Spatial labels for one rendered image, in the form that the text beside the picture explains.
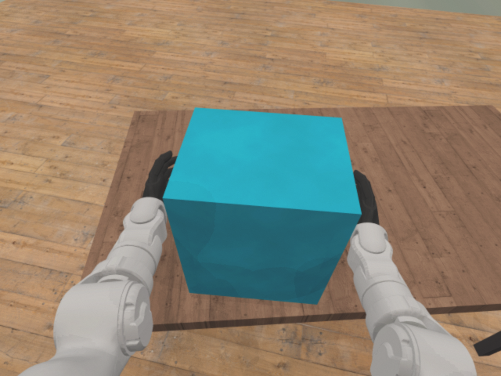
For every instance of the right robot hand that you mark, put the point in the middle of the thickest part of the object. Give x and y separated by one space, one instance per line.
367 201

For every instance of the robot left upper arm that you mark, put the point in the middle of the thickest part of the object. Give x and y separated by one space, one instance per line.
99 326

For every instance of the left robot hand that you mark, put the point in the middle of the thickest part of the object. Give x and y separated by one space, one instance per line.
159 176

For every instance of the table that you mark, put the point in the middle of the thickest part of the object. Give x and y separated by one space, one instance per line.
435 173

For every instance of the robot right upper arm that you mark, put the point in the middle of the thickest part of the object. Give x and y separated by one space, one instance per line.
405 350

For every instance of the robot left forearm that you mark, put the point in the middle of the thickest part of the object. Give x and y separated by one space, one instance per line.
137 252

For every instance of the carton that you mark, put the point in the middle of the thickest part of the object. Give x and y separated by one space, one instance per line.
261 205

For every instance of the robot right forearm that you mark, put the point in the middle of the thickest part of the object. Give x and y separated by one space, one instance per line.
382 291

